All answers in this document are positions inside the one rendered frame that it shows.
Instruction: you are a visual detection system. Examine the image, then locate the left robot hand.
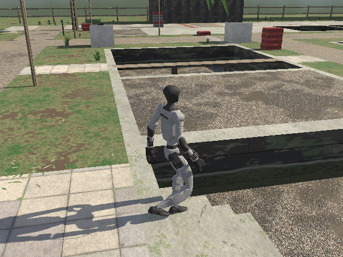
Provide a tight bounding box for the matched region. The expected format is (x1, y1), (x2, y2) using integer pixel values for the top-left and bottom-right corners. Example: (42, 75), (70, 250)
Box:
(146, 148), (156, 164)

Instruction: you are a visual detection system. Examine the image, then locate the right robot forearm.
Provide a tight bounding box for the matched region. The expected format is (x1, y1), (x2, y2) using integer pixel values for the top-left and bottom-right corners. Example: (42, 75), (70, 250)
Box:
(178, 137), (198, 162)

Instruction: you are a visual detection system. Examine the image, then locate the robot right thigh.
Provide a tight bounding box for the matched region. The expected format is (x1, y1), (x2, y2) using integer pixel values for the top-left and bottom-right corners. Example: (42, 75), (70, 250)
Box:
(171, 154), (193, 192)

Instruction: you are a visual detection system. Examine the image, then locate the right robot upper arm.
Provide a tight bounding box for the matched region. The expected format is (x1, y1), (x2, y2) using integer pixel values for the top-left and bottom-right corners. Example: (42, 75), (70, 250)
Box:
(174, 111), (185, 144)

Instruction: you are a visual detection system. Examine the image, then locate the left robot forearm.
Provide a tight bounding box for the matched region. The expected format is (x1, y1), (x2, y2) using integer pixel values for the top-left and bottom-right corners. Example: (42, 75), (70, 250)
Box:
(147, 126), (155, 148)

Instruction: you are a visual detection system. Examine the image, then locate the right robot hand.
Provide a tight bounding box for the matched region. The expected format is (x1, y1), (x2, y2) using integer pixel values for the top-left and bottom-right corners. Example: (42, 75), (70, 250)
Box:
(193, 158), (206, 172)

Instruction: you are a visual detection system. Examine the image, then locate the robot right foot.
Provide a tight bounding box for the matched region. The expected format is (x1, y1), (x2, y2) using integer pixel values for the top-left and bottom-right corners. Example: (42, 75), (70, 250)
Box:
(148, 206), (169, 216)

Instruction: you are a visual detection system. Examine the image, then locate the left robot upper arm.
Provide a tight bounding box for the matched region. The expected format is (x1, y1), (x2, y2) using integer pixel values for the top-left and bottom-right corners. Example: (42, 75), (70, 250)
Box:
(148, 104), (166, 131)

